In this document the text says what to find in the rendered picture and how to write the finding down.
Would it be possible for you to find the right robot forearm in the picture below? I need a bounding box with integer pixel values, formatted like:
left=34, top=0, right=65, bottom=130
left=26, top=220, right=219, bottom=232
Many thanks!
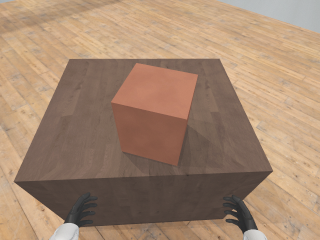
left=243, top=229, right=268, bottom=240

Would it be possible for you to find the left robot forearm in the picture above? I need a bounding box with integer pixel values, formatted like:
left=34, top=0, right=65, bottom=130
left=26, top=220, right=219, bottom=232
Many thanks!
left=49, top=223, right=79, bottom=240

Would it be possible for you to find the left robot hand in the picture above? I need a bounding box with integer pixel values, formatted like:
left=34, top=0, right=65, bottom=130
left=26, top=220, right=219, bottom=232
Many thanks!
left=63, top=192, right=98, bottom=228

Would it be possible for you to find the pedestal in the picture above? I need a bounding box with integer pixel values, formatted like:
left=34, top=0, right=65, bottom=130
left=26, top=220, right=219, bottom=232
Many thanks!
left=13, top=58, right=273, bottom=227

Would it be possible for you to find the carton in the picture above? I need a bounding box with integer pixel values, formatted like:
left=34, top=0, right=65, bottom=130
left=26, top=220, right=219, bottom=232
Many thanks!
left=111, top=63, right=198, bottom=166

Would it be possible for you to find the right robot hand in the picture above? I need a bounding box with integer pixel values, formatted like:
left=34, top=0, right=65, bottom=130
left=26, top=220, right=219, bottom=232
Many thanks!
left=222, top=195, right=258, bottom=235

